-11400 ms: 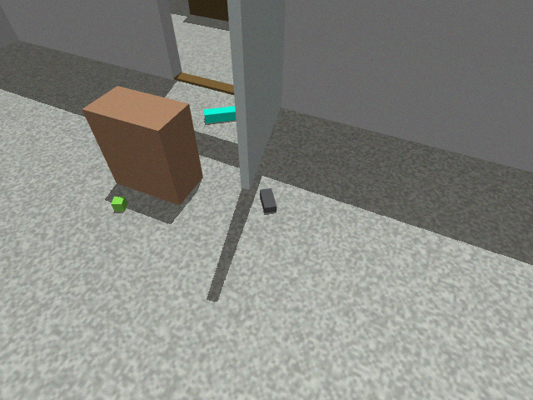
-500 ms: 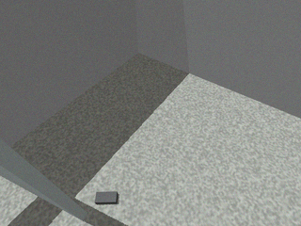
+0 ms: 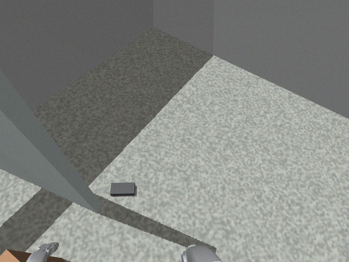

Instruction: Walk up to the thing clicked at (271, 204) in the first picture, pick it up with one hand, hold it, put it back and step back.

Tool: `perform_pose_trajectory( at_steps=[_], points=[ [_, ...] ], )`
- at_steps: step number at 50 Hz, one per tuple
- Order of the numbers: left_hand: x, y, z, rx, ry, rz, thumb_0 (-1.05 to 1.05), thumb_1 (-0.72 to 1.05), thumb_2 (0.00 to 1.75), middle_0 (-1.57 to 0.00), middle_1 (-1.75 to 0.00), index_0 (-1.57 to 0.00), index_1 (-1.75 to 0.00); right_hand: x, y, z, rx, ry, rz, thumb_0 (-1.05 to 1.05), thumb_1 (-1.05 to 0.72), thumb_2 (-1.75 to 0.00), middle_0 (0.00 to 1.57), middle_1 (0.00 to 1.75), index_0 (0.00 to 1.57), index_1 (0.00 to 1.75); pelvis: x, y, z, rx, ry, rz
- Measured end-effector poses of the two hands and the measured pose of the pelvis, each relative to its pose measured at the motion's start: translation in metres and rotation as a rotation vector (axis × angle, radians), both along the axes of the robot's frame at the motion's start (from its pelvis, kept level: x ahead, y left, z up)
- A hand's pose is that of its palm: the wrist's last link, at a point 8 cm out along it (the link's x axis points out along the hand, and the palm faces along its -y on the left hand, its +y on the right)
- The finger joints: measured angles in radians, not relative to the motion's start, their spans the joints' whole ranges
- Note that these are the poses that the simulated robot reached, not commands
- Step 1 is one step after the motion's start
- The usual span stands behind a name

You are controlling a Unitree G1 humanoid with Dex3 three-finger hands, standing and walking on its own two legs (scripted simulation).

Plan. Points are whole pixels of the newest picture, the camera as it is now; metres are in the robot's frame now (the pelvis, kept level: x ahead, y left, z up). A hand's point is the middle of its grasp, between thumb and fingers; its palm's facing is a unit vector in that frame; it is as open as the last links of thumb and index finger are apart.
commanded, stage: walk up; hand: left
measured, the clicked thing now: (123, 189) +0.52 +0.24 -0.75
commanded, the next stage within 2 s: none
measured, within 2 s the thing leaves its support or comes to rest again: neither
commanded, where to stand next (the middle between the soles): +0.13 -0.04 m, yaw +1 degrees
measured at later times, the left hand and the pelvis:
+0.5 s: hand out of the picture -0.01 +0.22 -0.14, palm faces -0.02 -0.92 -0.40, open 7.4 cm; pelvis -0.14 -0.04 -0.01, yaw +0 degrees
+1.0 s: hand out of the picture -0.20 +0.20 -0.15, palm faces -0.01 -0.92 -0.39, open 7.4 cm; pelvis -0.24 -0.07 -0.01, yaw -2 degrees
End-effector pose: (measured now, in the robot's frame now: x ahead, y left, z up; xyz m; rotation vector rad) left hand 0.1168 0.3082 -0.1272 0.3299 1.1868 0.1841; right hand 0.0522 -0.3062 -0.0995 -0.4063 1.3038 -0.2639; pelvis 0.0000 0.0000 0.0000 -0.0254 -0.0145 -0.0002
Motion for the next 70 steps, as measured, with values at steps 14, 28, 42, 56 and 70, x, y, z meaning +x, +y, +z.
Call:
perform_pose_trajectory(
  at_steps=[14, 28, 42, 56, 70],
  points=[
    [-0.091, -0.031, 0.01, 0.056, 0.004, -0.044, 0.0, 0.91, 0.9, -0.2, -0.3, -0.2, -0.29, -0.031, -0.046, -0.025, 0.024, -0.196, -0.002, 0.0, -0.9, -0.9, 0.2, 0.3, 0.21, 0.3, -0.081, -0.032, -0.019, -0.004, -0.049, -0.047],
    [-0.154, -0.04, 0.015, 0.033, -0.145, -0.014, 0.0, 0.9, 0.9, -0.2, -0.3, -0.21, -0.3, -0.135, -0.05, -0.019, -0.015, -0.073, 0.082, 0.0, -0.9, -0.9, 0.2, 0.3, 0.2, 0.3, -0.164, -0.036, -0.017, 0.02, -0.008, 0.039],
    [-0.288, -0.043, 0.0, -0.021, 0.043, 0.056, 0.0, 0.91, 0.9, -0.2, -0.3, -0.2, -0.3, -0.188, -0.046, 0.013, 0.006, -0.172, 0.085, 0.01, -0.9, -0.9, 0.21, 0.3, 0.21, 0.3, -0.222, -0.049, -0.001, 0.018, -0.032, -0.009],
    [-0.324, -0.068, 0.036, 0.064, 0.001, 0.054, 0.0, 0.9, 0.9, -0.2, -0.3, -0.21, -0.3, -0.213, -0.077, -0.018, 0.105, -0.174, 0.034, 0.0, -0.91, -0.9, 0.2, 0.3, 0.2, 0.3, -0.237, -0.069, 0.001, 0.032, -0.046, -0.018],
    [-0.275, -0.03, 0.013, 0.031, -0.007, 0.039, 0.0, 0.91, 0.9, -0.2, -0.3, -0.2, -0.3, -0.211, -0.032, -0.012, 0.087, -0.124, 0.034, 0.01, -0.9, -0.9, 0.2, 0.3, 0.2, 0.3, -0.219, -0.038, -0.004, 0.023, -0.039, 0.011]
  ],
)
